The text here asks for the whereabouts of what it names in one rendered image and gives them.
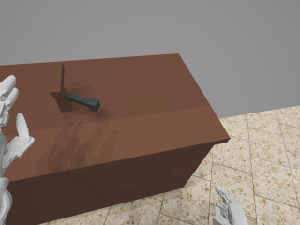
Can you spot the left robot forearm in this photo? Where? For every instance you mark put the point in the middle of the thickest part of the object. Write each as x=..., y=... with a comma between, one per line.
x=5, y=200

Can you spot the tap lever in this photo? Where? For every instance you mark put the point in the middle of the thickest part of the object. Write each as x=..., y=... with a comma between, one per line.
x=93, y=104

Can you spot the right robot hand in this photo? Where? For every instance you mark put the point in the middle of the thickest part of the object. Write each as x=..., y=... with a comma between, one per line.
x=233, y=215

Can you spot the left robot hand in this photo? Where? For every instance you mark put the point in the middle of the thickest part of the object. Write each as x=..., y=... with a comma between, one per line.
x=19, y=145

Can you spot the counter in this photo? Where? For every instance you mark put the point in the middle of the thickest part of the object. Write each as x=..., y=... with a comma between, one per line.
x=153, y=129

